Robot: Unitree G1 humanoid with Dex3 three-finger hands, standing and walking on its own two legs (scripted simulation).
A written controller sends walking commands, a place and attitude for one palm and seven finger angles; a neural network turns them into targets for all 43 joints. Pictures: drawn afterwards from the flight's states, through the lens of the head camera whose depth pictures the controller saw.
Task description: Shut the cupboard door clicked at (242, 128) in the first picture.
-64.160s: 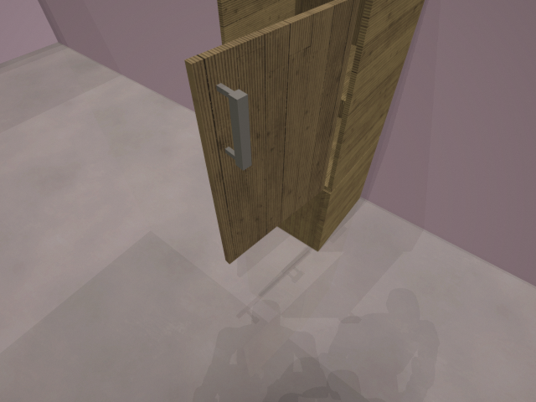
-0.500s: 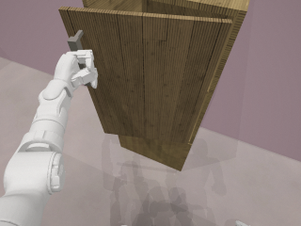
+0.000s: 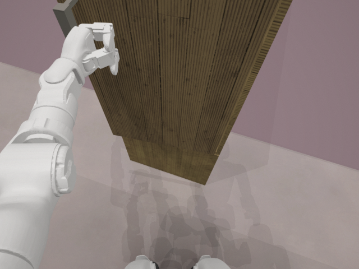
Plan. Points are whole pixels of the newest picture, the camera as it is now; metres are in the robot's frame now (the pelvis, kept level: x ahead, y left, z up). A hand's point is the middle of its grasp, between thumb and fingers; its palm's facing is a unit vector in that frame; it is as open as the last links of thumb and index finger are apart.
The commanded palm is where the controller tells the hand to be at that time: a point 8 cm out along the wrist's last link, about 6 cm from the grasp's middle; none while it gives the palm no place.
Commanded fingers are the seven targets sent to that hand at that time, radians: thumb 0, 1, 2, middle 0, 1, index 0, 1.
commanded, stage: push the door shut along its arc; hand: left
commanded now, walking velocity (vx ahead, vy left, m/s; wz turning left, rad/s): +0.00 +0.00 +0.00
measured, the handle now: (80, 37) +0.59 +0.17 +0.15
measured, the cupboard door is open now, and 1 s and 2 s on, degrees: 7 0 0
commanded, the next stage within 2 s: pull the fist back off the door in 0.58 s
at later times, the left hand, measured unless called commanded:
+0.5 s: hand (127, 41) +0.55 +0.06 +0.17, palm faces -0.40 -0.92 -0.01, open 3.0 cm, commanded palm +0.57 +0.10 +0.16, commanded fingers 0.00 0.90 0.90 -1.30 -1.50 -1.30 -1.50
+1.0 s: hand (143, 40) +0.57 +0.03 +0.16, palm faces +0.05 -1.00 -0.07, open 3.0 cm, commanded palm +0.54 +0.08 +0.16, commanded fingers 0.00 0.90 0.90 -1.30 -1.50 -1.30 -1.50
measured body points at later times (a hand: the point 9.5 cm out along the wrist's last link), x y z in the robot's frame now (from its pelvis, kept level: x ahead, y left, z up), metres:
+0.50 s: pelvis +0.01 -0.02 +0.00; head +0.13 -0.02 +0.43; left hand +0.57 +0.11 +0.17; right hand -0.02 -0.30 -0.12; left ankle +0.02 +0.09 -0.71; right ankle -0.01 -0.11 -0.71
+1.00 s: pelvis +0.00 -0.03 -0.01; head +0.11 -0.04 +0.43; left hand +0.56 +0.08 +0.16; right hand -0.02 -0.27 -0.13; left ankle +0.02 +0.09 -0.71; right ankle -0.01 -0.11 -0.71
